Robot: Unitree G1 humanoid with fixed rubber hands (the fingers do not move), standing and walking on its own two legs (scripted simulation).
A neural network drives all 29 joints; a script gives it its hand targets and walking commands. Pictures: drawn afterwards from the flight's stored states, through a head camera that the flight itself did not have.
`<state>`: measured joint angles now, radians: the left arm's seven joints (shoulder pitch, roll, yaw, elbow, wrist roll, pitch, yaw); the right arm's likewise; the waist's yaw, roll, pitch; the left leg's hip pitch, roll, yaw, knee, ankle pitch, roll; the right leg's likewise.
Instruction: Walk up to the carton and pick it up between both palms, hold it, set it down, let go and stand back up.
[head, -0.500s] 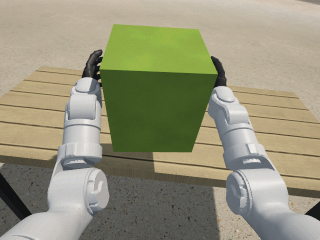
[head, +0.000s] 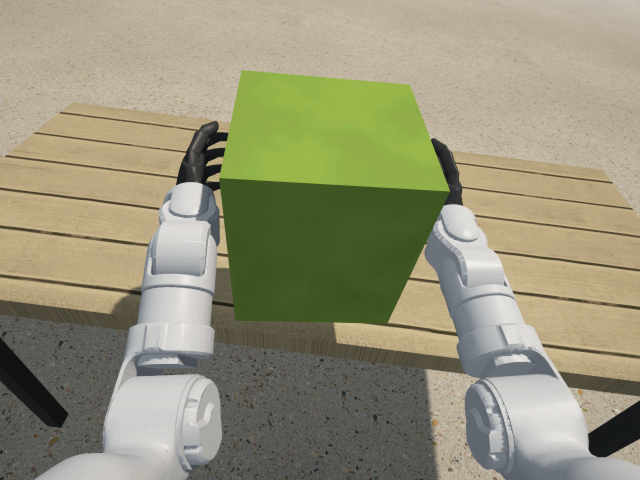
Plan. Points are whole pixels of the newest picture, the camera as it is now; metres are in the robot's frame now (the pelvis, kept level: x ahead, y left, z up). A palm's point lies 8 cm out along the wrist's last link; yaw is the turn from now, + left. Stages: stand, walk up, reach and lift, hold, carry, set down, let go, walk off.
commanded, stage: set down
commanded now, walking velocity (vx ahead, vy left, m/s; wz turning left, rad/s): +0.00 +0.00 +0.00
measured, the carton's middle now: (319, 206) +0.40 -0.01 +0.15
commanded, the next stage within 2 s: none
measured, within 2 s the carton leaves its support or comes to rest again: neither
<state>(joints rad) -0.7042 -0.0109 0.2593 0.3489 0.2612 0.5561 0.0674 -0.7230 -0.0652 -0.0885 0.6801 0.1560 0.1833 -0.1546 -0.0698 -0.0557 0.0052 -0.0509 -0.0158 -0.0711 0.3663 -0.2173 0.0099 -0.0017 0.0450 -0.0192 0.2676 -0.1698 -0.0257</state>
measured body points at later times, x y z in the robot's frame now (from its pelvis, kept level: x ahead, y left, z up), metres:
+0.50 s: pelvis +0.00 -0.01 +0.00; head -0.03 +0.02 +0.45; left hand +0.41 +0.13 +0.16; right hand +0.40 -0.17 +0.15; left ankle -0.01 +0.11 -0.75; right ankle -0.01 -0.10 -0.75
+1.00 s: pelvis +0.01 -0.01 +0.00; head +0.00 +0.00 +0.45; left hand +0.43 +0.13 +0.12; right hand +0.42 -0.17 +0.12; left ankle -0.01 +0.11 -0.75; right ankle -0.01 -0.10 -0.75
